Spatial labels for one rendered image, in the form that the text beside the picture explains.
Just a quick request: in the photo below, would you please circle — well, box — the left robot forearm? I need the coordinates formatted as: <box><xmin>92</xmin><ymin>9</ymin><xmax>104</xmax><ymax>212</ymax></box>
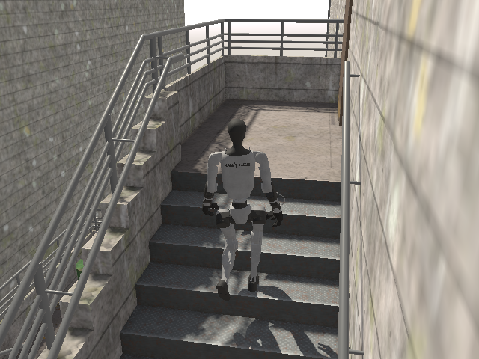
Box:
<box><xmin>203</xmin><ymin>182</ymin><xmax>215</xmax><ymax>206</ymax></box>

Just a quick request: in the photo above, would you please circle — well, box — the humanoid robot torso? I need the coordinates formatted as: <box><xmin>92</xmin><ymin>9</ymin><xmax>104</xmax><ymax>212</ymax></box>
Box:
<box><xmin>220</xmin><ymin>148</ymin><xmax>256</xmax><ymax>224</ymax></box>

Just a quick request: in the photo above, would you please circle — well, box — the robot right upper arm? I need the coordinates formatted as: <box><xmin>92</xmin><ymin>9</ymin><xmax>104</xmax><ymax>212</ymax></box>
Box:
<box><xmin>253</xmin><ymin>151</ymin><xmax>272</xmax><ymax>193</ymax></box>

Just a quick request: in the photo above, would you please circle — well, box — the right robot shin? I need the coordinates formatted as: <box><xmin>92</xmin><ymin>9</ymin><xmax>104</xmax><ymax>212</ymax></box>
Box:
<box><xmin>250</xmin><ymin>232</ymin><xmax>263</xmax><ymax>282</ymax></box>

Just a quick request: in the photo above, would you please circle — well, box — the right robot forearm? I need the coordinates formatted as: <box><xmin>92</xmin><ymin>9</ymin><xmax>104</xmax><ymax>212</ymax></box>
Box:
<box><xmin>266</xmin><ymin>182</ymin><xmax>281</xmax><ymax>213</ymax></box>

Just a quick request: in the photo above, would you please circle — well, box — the left robot hand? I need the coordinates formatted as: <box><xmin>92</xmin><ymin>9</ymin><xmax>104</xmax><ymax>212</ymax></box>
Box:
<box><xmin>202</xmin><ymin>203</ymin><xmax>219</xmax><ymax>216</ymax></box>

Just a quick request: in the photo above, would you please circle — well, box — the robot left upper arm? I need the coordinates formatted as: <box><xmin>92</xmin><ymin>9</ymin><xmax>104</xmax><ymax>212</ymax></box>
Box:
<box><xmin>207</xmin><ymin>152</ymin><xmax>222</xmax><ymax>193</ymax></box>

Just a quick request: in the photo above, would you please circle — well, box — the right robot hand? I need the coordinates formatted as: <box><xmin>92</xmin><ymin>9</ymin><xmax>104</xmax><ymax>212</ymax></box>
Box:
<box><xmin>266</xmin><ymin>211</ymin><xmax>283</xmax><ymax>227</ymax></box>

